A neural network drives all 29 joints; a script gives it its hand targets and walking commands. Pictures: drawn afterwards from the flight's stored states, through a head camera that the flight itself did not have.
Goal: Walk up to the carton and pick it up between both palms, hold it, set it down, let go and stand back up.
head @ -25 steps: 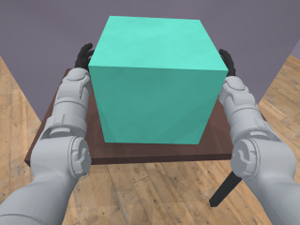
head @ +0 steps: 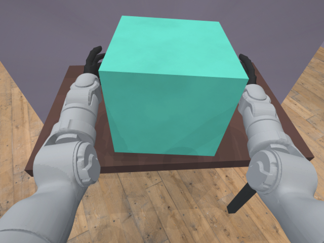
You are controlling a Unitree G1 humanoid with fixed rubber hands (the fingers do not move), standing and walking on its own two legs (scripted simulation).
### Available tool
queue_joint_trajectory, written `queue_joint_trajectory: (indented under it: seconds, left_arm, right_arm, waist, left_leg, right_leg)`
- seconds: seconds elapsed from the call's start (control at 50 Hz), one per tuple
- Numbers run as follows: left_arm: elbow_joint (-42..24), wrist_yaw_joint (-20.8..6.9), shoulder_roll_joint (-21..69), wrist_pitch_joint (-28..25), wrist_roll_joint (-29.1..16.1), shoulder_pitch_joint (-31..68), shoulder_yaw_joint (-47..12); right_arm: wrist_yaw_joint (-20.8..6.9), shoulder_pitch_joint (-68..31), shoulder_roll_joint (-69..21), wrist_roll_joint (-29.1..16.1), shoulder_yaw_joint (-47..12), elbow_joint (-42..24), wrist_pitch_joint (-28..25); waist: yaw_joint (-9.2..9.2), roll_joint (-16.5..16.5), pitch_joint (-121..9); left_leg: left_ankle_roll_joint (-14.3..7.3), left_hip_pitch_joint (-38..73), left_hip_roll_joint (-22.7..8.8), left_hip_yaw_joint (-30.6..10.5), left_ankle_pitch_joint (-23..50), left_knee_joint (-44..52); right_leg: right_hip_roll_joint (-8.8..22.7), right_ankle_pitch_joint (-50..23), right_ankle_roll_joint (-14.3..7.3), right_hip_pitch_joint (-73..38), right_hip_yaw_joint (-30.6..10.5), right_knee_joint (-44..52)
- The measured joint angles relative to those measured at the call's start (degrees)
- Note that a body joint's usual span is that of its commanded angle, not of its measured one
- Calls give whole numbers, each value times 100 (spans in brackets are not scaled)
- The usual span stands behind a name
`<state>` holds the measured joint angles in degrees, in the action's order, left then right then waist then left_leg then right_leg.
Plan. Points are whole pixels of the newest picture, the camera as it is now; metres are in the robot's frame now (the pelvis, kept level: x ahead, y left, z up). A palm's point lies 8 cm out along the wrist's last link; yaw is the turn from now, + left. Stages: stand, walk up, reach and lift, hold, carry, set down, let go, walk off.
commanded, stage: set down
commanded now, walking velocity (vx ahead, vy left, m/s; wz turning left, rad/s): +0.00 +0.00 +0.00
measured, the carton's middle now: (167, 85) +0.50 -0.02 +0.11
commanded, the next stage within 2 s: none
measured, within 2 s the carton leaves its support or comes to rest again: rests again in 1.10 s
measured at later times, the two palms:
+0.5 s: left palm (97, 83) +0.47 +0.17 +0.15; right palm (240, 92) +0.44 -0.21 +0.13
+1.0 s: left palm (96, 87) +0.47 +0.17 +0.14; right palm (239, 93) +0.44 -0.21 +0.13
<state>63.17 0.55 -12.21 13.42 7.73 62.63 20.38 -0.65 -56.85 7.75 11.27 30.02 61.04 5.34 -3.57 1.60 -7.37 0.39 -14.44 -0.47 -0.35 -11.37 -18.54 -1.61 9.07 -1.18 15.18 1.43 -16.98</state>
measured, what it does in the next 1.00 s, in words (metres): stands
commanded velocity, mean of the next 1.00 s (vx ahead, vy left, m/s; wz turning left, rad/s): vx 0.00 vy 0.00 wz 0.00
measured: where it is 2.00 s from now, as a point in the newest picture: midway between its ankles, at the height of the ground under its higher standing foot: outside the picture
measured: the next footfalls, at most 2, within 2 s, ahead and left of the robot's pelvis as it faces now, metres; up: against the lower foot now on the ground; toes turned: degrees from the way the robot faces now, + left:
none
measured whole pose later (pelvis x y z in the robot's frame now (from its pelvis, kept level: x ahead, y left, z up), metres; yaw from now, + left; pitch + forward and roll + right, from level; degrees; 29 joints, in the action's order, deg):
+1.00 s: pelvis +0.00 +0.00 +0.00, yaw -2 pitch +12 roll +0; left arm 66.5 0.0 -11.1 5.0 9.1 61.4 23.6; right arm -2.5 -55.7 5.7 18.4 37.3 60.3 -1.2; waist -1.0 1.5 -8.4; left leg 0.1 -19.8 -1.1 2.6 -11.9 -19.6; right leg -0.9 8.5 -1.4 21.2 4.7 -17.6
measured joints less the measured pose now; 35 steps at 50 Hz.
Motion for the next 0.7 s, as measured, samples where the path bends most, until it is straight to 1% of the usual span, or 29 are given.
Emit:
queue_joint_trajectory:
  seconds: [0.28, 0.54, 0.7]
  left_arm:
    - [258, -28, 5, -286, 39, -24, 58]
    - [332, -28, 67, -623, 35, -70, 163]
    - [380, -30, 87, -770, 62, -102, 228]
  right_arm:
    - [-52, 151, -148, 338, 323, -69, -174]
    - [-84, 203, -144, 393, 355, -122, -417]
    - [-103, 173, -134, 472, 417, -54, -540]
  waist:
    - [78, -2, -132]
    - [211, -80, -187]
    - [236, -93, -187]
  left_leg:
    - [7, -257, -32, 85, -40, -39]
    - [-1, -471, -73, 212, -106, -126]
    - [-14, -513, -72, 246, -103, -135]
  right_leg:
    - [13, 16, -5, 286, 104, -45]
    - [26, 15, -3, 530, 224, -91]
    - [51, 3, -3, 582, 295, -103]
